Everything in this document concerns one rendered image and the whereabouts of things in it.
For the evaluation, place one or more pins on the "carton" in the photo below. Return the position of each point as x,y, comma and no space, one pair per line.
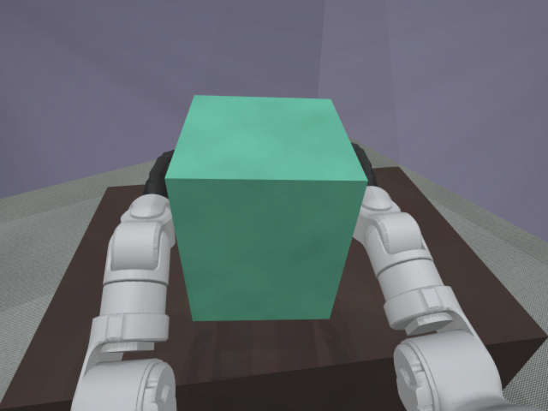
264,194

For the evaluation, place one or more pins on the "robot right upper arm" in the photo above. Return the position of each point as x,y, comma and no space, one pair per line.
448,371

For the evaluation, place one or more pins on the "robot right hand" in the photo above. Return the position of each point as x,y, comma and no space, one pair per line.
366,165

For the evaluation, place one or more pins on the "robot right forearm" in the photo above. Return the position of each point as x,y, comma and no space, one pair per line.
416,299

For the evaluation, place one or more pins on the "robot left hand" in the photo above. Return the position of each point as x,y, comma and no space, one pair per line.
156,182

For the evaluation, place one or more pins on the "robot left forearm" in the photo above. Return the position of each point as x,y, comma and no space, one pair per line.
132,314

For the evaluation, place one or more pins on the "pedestal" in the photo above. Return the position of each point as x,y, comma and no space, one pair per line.
345,363

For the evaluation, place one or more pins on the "robot left upper arm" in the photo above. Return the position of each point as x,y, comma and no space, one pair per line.
127,385

